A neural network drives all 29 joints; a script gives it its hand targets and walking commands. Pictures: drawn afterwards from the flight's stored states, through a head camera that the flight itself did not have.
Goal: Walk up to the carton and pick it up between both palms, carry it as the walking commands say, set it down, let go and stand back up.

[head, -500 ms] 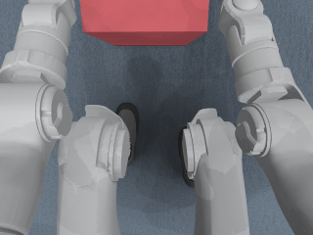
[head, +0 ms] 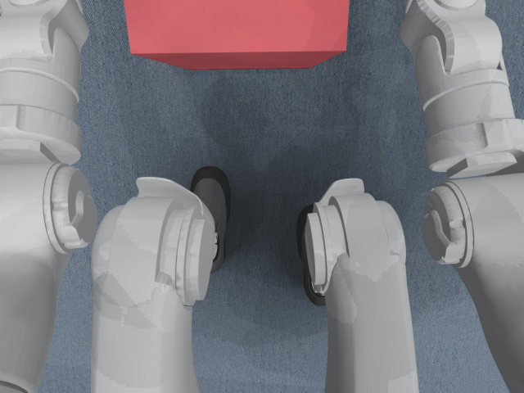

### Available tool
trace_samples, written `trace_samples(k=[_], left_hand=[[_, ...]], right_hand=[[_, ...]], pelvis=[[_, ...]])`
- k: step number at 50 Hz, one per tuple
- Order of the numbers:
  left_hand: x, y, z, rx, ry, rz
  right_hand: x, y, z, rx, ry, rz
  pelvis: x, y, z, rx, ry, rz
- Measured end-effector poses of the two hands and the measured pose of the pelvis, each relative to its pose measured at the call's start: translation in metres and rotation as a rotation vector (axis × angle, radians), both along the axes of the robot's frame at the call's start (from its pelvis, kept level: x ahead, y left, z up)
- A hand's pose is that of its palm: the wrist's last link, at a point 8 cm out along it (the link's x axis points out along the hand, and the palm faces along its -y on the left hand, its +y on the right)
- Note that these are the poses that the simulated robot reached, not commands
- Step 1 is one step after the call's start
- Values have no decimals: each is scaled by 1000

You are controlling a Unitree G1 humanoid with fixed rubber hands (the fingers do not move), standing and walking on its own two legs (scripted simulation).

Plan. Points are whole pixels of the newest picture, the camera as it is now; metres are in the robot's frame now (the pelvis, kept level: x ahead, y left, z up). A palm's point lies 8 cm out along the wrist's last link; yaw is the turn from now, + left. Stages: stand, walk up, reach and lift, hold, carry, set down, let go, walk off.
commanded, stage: set down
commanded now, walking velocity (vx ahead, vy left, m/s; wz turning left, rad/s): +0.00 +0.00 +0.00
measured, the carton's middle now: out of the picture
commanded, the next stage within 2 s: let go in 1.22 s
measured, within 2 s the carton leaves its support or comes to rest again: neither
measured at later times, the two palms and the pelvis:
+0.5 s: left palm out of the picture +0.53 +0.25 -0.03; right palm out of the picture +0.56 -0.13 -0.02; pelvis -0.01 +0.01 +0.11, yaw +1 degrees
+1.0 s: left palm out of the picture +0.53 +0.27 +0.12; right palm out of the picture +0.56 -0.13 +0.13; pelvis -0.01 +0.01 +0.25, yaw +2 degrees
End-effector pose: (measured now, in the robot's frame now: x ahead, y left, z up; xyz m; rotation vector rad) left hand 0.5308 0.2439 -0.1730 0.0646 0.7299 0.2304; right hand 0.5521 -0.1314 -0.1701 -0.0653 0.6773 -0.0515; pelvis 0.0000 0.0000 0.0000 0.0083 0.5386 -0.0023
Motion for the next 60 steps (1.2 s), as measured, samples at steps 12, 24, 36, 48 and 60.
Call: trace_samples(k=[12, 24, 36, 48, 60], left_hand=[[1, 1, 69, -30, -46, 0], [2, 9, 141, -27, -70, -2], [2, 15, 218, -33, -53, -7], [4, 23, 288, -17, -47, -17], [4, 26, 341, -32, -45, -24]], right_hand=[[0, -1, 72, -58, -8, -20], [6, 0, 146, -55, -35, -20], [2, 4, 217, -40, -4, -4], [6, 0, 287, -40, 7, 11], [7, -1, 341, -41, 9, 11]], pelvis=[[-3, 1, 48, -31, -16, 23], [-12, 5, 104, -49, -22, 39], [-20, 7, 170, -62, -24, 54], [-12, 11, 235, -61, -46, 65], [1, 17, 289, -58, -81, 73]])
